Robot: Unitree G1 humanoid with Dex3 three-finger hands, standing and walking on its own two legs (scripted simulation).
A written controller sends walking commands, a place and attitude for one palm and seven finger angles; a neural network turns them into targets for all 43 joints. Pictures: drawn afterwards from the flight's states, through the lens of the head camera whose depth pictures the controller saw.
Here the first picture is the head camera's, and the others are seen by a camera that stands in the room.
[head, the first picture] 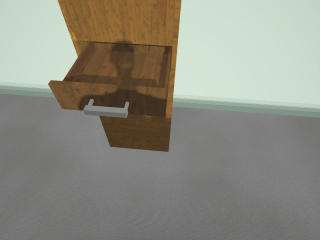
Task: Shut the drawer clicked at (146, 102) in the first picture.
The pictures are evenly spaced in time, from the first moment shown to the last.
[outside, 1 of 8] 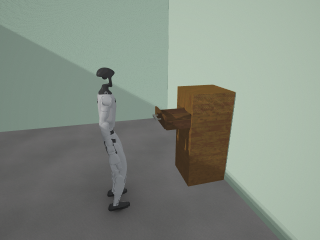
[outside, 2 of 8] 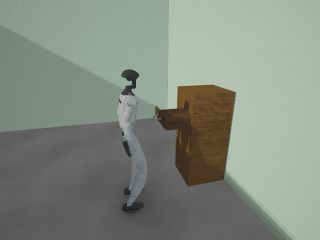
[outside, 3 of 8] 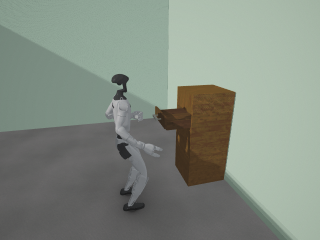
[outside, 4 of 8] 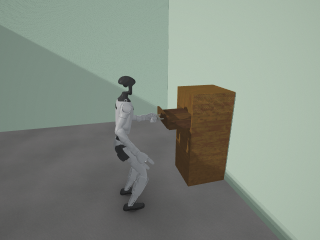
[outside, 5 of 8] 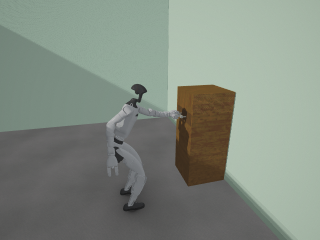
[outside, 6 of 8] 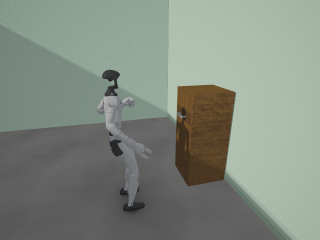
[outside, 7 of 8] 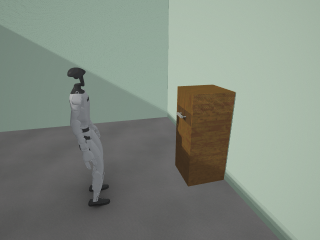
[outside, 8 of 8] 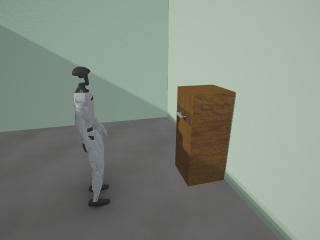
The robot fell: no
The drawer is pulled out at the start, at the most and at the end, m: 0.27 0.27 0.00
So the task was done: yes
